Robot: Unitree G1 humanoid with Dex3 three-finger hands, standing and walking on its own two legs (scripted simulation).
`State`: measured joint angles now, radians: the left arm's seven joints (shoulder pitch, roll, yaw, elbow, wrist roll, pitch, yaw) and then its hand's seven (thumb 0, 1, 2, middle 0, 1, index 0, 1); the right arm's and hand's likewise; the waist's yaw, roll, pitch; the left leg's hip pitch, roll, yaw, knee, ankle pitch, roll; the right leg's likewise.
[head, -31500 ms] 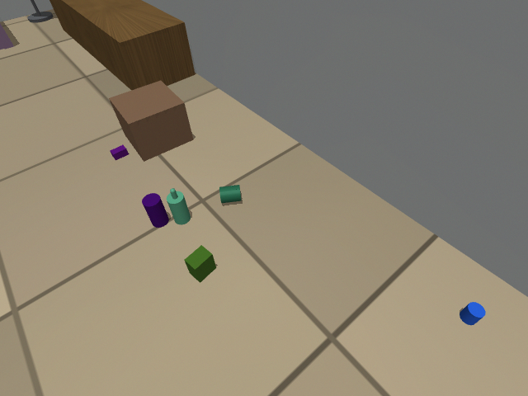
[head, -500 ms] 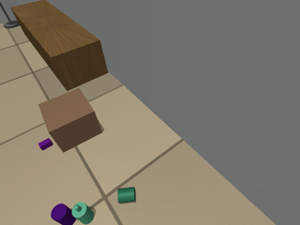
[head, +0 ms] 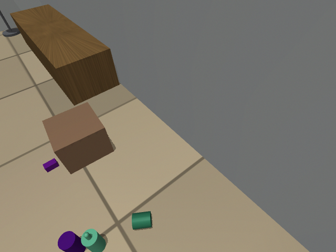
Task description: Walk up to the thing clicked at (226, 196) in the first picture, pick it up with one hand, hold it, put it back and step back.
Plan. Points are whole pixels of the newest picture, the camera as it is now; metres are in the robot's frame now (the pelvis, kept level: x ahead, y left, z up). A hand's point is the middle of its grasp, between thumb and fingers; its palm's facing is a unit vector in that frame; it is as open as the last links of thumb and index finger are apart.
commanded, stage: stand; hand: left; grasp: from above
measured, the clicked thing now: (142, 220) +0.45 +0.21 -0.74
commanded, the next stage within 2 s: step back in 1.46 s
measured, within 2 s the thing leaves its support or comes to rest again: neither
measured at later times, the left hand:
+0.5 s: hand out of the picture +0.07 +0.24 -0.16, palm faces +0.01 -0.94 -0.33, open 7.4 cm
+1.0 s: hand out of the picture +0.09 +0.24 -0.16, palm faces +0.01 -0.94 -0.33, open 7.4 cm
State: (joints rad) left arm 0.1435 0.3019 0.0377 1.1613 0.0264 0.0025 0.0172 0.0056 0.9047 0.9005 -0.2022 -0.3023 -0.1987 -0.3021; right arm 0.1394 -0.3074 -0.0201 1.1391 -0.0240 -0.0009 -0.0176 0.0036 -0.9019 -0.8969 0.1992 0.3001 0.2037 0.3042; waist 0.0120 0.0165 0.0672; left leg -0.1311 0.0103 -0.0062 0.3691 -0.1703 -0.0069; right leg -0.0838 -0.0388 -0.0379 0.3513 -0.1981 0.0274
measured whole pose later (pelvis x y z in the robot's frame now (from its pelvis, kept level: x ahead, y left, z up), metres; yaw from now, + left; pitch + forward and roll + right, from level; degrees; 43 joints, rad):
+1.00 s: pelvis +0.02 -0.01 +0.00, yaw +0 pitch -3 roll +0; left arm 0.09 0.32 0.03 1.16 0.01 0.00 0.00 0.01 0.90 0.90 -0.20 -0.30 -0.20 -0.30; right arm 0.10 -0.33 0.00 1.15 -0.02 -0.01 -0.01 0.00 -0.90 -0.90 0.20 0.30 0.20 0.30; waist 0.00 0.01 0.06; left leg -0.11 0.02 -0.01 0.33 -0.18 -0.02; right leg -0.06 -0.03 -0.04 0.31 -0.20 0.02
